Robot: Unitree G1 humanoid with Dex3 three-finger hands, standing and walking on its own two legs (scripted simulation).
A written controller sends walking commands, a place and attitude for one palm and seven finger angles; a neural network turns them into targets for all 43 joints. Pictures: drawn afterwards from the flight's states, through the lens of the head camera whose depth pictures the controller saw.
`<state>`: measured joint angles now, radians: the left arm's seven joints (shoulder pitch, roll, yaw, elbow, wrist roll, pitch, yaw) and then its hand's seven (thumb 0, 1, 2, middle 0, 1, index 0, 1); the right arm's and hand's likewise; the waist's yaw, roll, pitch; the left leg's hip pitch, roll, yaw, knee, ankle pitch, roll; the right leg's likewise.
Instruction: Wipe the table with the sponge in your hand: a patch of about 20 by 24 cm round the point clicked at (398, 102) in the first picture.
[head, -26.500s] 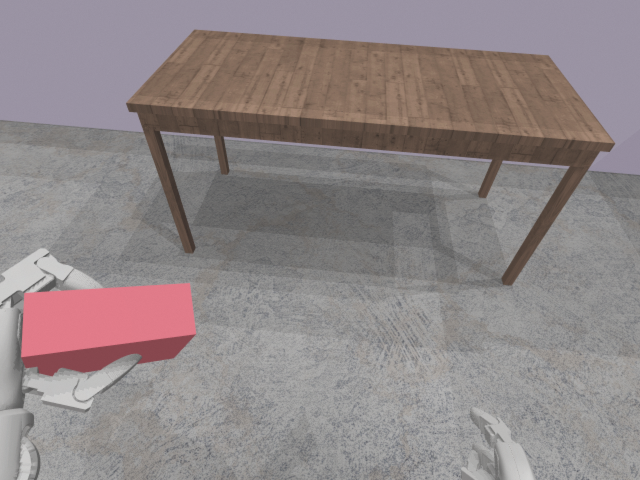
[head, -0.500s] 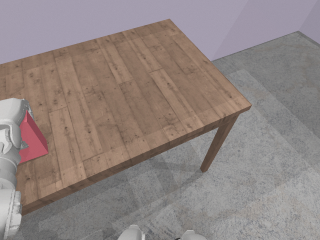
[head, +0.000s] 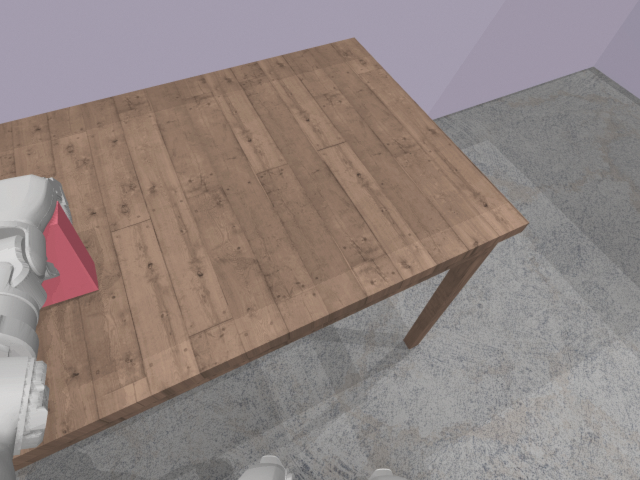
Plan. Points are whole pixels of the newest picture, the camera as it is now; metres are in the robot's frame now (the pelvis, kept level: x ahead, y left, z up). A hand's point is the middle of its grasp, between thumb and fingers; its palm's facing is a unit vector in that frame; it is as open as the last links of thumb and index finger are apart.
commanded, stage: slide across to the middle lane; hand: left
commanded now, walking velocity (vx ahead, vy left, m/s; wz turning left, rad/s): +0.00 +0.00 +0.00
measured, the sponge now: (45, 270) +0.38 +0.39 -0.02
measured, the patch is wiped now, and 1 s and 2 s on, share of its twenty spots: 0.35 0.45 0.55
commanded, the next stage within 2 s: wipe back along the middle lane in 0.62 s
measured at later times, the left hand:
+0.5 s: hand (67, 216) +0.43 +0.35 +0.04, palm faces -0.14 +0.03 -0.99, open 9.5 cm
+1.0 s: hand (111, 219) +0.43 +0.29 +0.04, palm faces -0.11 -0.01 -0.99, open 9.5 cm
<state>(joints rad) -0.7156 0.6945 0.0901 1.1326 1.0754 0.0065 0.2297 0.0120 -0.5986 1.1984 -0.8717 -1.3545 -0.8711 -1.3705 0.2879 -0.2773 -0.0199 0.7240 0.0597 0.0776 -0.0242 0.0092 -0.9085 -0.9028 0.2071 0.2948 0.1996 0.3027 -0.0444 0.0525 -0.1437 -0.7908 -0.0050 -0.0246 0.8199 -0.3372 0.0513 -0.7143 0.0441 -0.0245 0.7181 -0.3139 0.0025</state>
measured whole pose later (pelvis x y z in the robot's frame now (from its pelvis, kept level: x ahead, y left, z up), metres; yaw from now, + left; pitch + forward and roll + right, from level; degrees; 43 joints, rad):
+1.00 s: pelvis +0.05 -0.02 +0.02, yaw +0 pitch +13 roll -2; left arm -0.58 0.45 -0.06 0.94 0.99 0.26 0.30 0.00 -0.46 1.12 -0.76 -1.45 -0.76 -1.46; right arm 0.23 -0.28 -0.04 0.76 0.06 0.14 0.00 0.01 -0.91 -0.90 0.21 0.29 0.20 0.30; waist -0.02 0.05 -0.13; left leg -0.52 0.00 -0.02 0.62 -0.32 0.03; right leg -0.45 0.05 -0.01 0.53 -0.30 -0.02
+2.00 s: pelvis +0.04 +0.00 +0.03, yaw +1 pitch +6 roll -1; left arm -0.20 0.30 -0.25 0.43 0.99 0.49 0.30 0.04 -0.43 1.10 -0.70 -1.50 -0.74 -1.48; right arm 0.09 -0.25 0.00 0.65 0.09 0.16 0.02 0.01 -0.91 -0.90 0.20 0.29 0.20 0.30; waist 0.06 0.06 -0.13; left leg -0.40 -0.03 -0.01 0.62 -0.32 0.05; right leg -0.35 0.02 0.00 0.57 -0.32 0.00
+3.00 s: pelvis +0.02 -0.03 +0.03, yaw +2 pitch +4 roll +0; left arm -0.17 0.27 -0.34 0.38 0.99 0.48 0.25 0.00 -0.46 1.09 -0.76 -1.46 -0.78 -1.43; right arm 0.07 -0.25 -0.01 0.68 0.09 0.12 -0.01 0.02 -0.91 -0.90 0.20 0.29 0.20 0.30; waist 0.09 0.08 -0.10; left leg -0.36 -0.03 -0.03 0.59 -0.29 0.02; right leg -0.32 0.02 -0.02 0.58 -0.32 -0.03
